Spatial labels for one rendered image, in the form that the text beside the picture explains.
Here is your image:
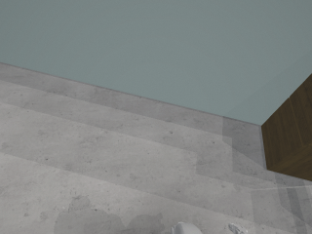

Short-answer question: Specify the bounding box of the right robot hand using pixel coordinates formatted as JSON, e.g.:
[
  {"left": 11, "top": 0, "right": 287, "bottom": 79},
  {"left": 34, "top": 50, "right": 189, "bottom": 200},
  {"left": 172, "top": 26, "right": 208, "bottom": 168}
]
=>
[{"left": 228, "top": 222, "right": 249, "bottom": 234}]

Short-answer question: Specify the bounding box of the robot right thigh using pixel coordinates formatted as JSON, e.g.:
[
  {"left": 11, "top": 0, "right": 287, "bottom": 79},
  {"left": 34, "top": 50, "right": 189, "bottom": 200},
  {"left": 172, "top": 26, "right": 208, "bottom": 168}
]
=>
[{"left": 171, "top": 222, "right": 203, "bottom": 234}]

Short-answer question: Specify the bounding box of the cupboard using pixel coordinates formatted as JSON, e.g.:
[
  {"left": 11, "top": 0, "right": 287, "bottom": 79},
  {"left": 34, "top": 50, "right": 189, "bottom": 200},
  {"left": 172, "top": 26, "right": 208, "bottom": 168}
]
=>
[{"left": 261, "top": 73, "right": 312, "bottom": 181}]

